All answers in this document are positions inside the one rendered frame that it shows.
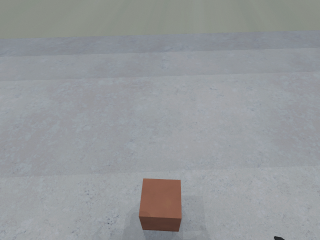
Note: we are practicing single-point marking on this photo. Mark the carton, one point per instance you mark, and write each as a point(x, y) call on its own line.
point(160, 205)

